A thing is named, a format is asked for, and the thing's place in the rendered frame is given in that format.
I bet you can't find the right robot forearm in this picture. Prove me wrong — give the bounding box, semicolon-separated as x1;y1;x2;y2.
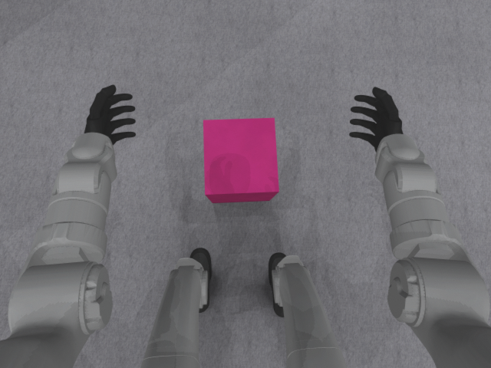
375;133;490;321

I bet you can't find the robot left shin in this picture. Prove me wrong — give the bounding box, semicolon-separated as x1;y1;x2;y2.
168;258;204;280

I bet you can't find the carton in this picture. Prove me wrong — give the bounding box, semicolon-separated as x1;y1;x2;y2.
203;118;279;203

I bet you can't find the left robot hand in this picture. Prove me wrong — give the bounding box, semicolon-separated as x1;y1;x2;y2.
84;85;136;145

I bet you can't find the robot right upper arm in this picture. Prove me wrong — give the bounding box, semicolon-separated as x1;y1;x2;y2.
387;257;491;368

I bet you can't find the left robot forearm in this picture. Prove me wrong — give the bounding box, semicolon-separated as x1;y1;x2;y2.
8;133;117;332

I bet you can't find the right robot hand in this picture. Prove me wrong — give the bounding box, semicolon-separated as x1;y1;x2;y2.
349;87;403;152

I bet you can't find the robot left upper arm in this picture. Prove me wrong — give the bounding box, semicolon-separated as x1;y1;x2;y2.
0;261;113;368

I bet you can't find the left robot thigh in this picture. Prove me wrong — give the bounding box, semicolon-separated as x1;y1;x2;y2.
140;265;208;368

